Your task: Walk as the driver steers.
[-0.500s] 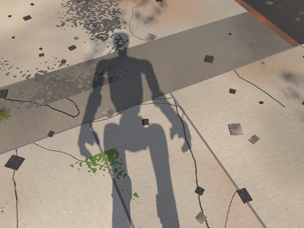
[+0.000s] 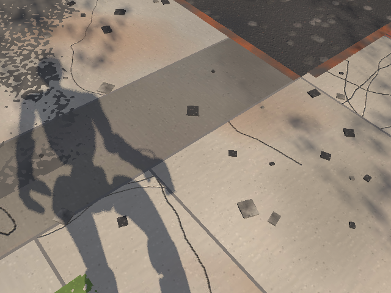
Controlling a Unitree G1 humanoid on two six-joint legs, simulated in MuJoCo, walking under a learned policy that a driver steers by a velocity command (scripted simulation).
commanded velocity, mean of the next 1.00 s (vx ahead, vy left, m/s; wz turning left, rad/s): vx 0.50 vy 0.00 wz -0.59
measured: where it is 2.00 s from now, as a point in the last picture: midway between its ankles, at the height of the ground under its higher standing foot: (330, 206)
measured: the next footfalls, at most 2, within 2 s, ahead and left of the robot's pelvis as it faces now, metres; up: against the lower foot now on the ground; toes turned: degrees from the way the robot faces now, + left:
right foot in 0.34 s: +0.30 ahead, -0.14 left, +0.00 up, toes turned -17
left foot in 0.88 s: +0.66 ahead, -0.12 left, +0.00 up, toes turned -34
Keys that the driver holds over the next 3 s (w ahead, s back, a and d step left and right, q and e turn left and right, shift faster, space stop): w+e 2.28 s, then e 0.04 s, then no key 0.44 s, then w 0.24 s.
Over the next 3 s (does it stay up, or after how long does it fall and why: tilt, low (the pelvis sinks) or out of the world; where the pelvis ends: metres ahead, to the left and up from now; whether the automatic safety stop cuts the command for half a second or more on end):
stays up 0.93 -0.91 0.00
